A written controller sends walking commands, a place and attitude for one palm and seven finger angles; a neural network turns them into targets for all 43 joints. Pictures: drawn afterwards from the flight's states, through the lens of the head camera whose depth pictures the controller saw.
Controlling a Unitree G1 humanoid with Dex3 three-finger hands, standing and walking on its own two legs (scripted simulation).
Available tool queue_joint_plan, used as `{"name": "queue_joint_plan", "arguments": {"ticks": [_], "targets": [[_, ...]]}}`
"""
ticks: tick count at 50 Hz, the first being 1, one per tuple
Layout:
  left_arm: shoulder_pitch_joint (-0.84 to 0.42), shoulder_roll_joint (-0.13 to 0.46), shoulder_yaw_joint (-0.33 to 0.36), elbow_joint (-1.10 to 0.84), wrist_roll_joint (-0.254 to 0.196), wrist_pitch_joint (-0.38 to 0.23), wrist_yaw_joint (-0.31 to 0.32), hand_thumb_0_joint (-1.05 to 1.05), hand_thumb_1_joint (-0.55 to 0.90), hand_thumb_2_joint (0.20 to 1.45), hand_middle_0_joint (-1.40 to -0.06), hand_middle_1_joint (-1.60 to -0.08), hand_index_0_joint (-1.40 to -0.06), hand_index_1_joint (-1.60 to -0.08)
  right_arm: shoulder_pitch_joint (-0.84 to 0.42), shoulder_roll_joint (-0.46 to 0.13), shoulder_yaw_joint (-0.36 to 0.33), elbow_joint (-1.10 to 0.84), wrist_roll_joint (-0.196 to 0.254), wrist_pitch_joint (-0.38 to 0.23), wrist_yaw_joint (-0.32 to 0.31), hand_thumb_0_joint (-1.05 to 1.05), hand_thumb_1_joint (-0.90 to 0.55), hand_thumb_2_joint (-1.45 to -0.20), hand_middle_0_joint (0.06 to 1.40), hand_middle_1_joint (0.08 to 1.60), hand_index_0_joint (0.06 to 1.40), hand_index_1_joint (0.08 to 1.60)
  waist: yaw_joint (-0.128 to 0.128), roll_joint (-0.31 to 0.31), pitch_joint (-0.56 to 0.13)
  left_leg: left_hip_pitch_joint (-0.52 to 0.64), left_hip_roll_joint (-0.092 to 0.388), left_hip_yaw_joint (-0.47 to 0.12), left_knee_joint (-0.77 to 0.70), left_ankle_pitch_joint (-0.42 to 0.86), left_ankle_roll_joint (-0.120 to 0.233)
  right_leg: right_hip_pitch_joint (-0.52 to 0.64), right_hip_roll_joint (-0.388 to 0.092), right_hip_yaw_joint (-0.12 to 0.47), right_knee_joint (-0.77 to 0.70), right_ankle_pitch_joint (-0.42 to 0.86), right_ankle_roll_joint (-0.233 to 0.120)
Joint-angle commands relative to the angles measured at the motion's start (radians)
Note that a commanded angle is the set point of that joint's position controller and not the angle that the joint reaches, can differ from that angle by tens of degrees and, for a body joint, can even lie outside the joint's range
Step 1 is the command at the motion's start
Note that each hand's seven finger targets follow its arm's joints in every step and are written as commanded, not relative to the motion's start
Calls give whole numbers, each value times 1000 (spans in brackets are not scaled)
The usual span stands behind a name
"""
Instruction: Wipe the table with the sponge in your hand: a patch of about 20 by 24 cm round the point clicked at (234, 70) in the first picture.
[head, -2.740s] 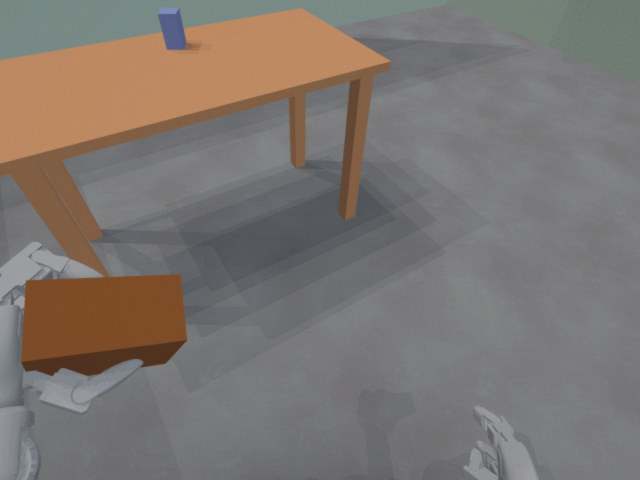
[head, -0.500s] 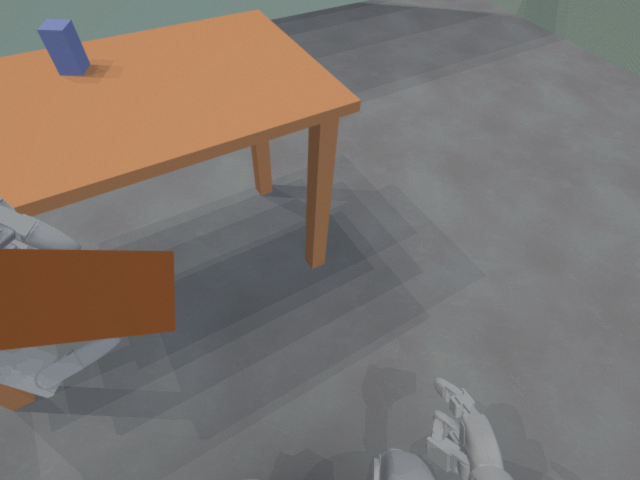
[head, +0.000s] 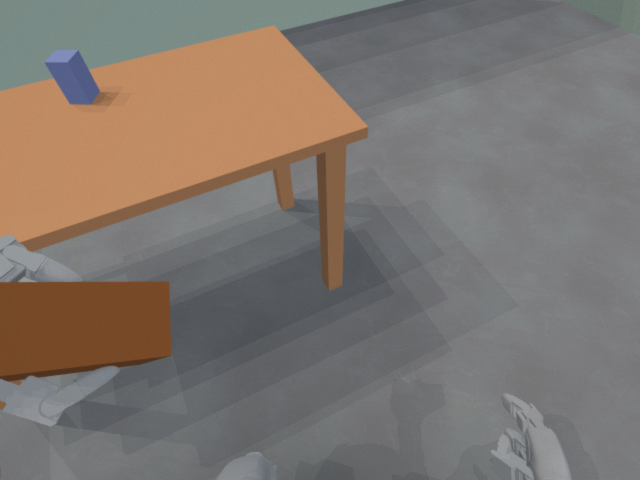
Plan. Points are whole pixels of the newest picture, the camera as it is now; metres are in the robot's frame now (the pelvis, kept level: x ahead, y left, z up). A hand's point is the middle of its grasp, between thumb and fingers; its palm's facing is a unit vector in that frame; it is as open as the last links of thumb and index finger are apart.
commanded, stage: take the last steps up to it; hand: left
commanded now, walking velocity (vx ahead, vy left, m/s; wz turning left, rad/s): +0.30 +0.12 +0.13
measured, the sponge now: (106, 329) +0.23 +0.19 +0.16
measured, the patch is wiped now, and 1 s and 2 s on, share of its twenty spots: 0.00 0.00 0.00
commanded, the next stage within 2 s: come to a stop and stand still in 1.90 s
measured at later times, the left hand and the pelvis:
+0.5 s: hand (25, 247) +0.29 +0.27 +0.19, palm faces +0.42 -0.78 -0.46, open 10.4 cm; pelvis +0.09 +0.04 +0.00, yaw +1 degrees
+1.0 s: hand (92, 192) +0.38 +0.25 +0.18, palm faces +0.41 -0.75 -0.52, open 10.4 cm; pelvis +0.18 +0.00 +0.00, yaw +3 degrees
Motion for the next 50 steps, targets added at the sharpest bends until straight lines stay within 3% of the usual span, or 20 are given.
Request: {"name": "queue_joint_plan", "arguments": {"ticks": [1, 5, 7, 8, 9, 10, 11, 15, 18, 26, 29, 30, 31, 32, 33, 35, 37, 40, 46, 50], "targets": [[-27, 117, 132, -160, -19, -45, 44, 0, 100, 1300, -1200, -1600, -1200, -1600, -36, -35, -8, -153, -2, -48, 4, 0, -900, -900, 200, 300, 200, 300, 62, -191, -186, -29, -5, 65, -202, 4, 19, 240, -261, 184, -82, 605, -99], [-116, 107, 85, -156, -7, -28, 51, 0, 100, 1300, -1200, -1600, -1200, -1600, -19, -39, -10, -149, -4, -52, -7, 0, -900, -900, 200, 300, 200, 300, 49, -187, -182, 156, -44, 110, -367, 60, 37, 150, -236, 150, -17, 481, -73], [-198, 115, 67, -194, -4, -34, 52, 0, 100, 1300, -1200, -1600, -1200, -1600, -5, -53, -19, -146, -4, -56, -21, 0, -900, -900, 200, 300, 200, 300, 18, -78, -215, 379, -56, 112, -464, 151, 58, 30, -177, 97, 182, 450, -24], [-238, 108, 41, -230, -3, -43, 50, 0, 100, 1300, -1200, -1600, -1200, -1600, -15, -70, -24, -156, -1, -62, -27, 0, -900, -900, 200, 300, 200, 300, 8, 115, -231, 527, 56, -48, -495, 176, 107, -124, -111, 63, 366, 246, 13], [-253, 111, 44, -266, -5, -54, 52, 0, 100, 1300, -1200, -1600, -1200, -1600, -18, -80, -22, -160, 0, -70, -21, 0, -900, -900, 200, 300, 200, 300, 24, 318, -245, 629, 286, -398, -542, 371, 229, -340, 9, 54, 592, -269, 49], [-279, 147, 47, -236, 12, -58, 54, 0, 100, 1300, -1200, -1600, -1200, -1600, -18, -59, -1, -165, 1, -83, -12, 0, -900, -900, 200, 300, 200, 300, 26, 273, -200, 553, 344, -516, -592, 366, 293, -401, 38, 134, 749, -362, 34], [-297, 186, 73, -221, 13, -56, 48, 0, 100, 1300, -1200, -1600, -1200, -1600, -39, -53, 13, -144, -7, -91, -10, 0, -900, -900, 200, 300, 200, 300, 22, 238, -170, 476, 348, -518, -619, 285, 294, -423, -6, 177, 811, -316, 35], [-188, 152, 94, -310, -3, -50, 32, 0, 100, 1300, -1200, -1600, -1200, -1600, -29, -48, 0, -111, 9, -120, 3, 0, -900, -900, 200, 300, 200, 300, 46, 197, -139, 382, 239, -256, -624, 226, 241, -436, -34, 150, 725, -140, 57], [-91, 124, 107, -292, -14, -47, 20, 0, 100, 1300, -1200, -1600, -1200, -1600, -25, -48, 6, -107, 3, -132, 12, 0, -900, -900, 200, 300, 200, 300, 44, 217, -170, 360, 211, -161, -641, 262, 204, -369, -18, 97, 580, -59, 66], [-144, 71, 59, -73, -13, -8, 1, 0, 100, 1300, -1200, -1600, -1200, -1600, -21, -57, 12, -91, 1, -115, -18, 0, -900, -900, 200, 300, 200, 300, 32, 138, -133, 359, 223, -99, -621, 204, 180, -230, 39, 14, 232, -57, 76], [-231, 82, 34, -117, 0, -3, 9, 0, 100, 1300, -1200, -1600, -1200, -1600, -51, -53, 22, -99, 4, -113, -25, 0, -900, -900, 200, 300, 200, 300, 42, 144, -152, 330, 184, -71, -480, 140, 149, -66, 62, -8, 26, -11, 63], [-236, 96, 38, -116, 7, -1, 12, 0, 100, 1300, -1200, -1600, -1200, -1600, -50, -52, 23, -95, 3, -109, -26, 0, -900, -900, 200, 300, 200, 300, 48, 83, -174, 263, 156, -52, -356, 133, 135, 47, 29, 44, -45, 47, 43], [-257, 114, 35, -133, 19, -1, 16, 0, 100, 1300, -1200, -1600, -1200, -1600, -46, -32, 23, -99, 5, -104, -22, 0, -900, -900, 200, 300, 200, 300, 46, -99, -209, 127, 74, 23, -115, 54, 103, 161, -130, 271, -101, 65, -25], [-262, 166, 69, -150, 18, 1, 23, 0, 100, 1300, -1200, -1600, -1200, -1600, -76, -23, 29, -118, 2, -105, -21, 0, -900, -900, 200, 300, 200, 300, 60, -295, -193, -120, -55, 33, 146, -230, 51, 262, -337, 638, -165, 226, -138], [-303, 168, 81, -163, 8, -4, 27, 0, 100, 1300, -1200, -1600, -1200, -1600, -86, -44, 24, -112, -5, -109, -16, 0, -900, -900, 200, 300, 200, 300, 56, -227, -172, -153, -40, -93, 291, -228, 37, 207, -393, 672, -194, 176, -160], [-221, 172, 104, -150, -5, -20, 20, 0, 100, 1300, -1200, -1600, -1200, -1600, -57, -54, 7, -88, -4, -104, -5, 0, -900, -900, 200, 300, 200, 300, 41, -120, -122, -169, 4, -134, 374, -91, 15, 136, -334, 554, -202, 104, -144], [-129, 175, 127, -180, -2, -37, 18, 0, 100, 1300, -1200, -1600, -1200, -1600, -75, -43, 16, -83, -5, -78, -3, 0, -900, -900, 200, 300, 200, 300, 39, -8, -116, -187, 15, -116, 383, -22, 4, 117, -283, 369, -171, 294, -120], [-71, 176, 159, -179, -12, -53, 19, 0, 100, 1300, -1200, -1600, -1200, -1600, -72, -38, 9, -100, -6, -55, -3, 0, -900, -900, 200, 300, 200, 300, 33, -30, -143, -172, 26, -88, 256, 35, -3, 135, -242, 236, -154, 460, -102], [2, 142, 156, -127, -29, -52, 28, 0, 100, 1300, -1200, -1600, -1200, -1600, -25, -38, -2, -138, -3, -64, 2, 0, -900, -900, 200, 300, 200, 300, 53, -130, -187, -67, 9, 24, -141, 66, 13, 217, -216, 202, -126, 485, -107], [-84, 119, 95, -135, -23, -29, 36, 0, 100, 1300, -1200, -1600, -1200, -1600, -18, -46, -8, -151, 0, -80, -6, 0, -900, -900, 200, 300, 200, 300, 60, -186, -156, 61, -4, 53, -265, 46, 35, 143, -237, 228, -125, 332, -113]]}}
